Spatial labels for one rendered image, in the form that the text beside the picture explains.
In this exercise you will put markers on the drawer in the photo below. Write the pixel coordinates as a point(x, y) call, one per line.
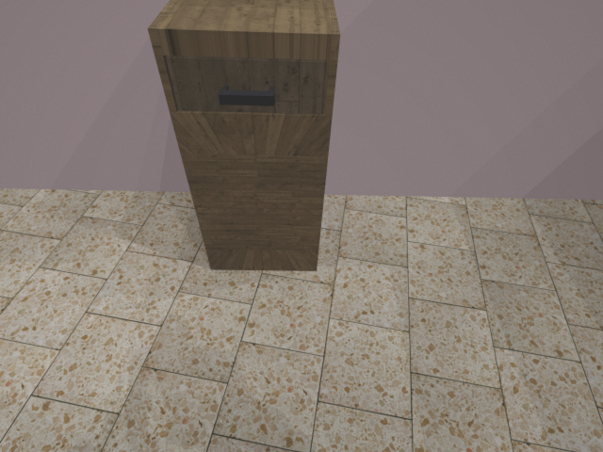
point(299, 84)

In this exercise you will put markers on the cabinet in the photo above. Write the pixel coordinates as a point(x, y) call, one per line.
point(257, 180)

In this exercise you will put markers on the handle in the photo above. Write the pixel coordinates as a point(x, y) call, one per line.
point(246, 97)

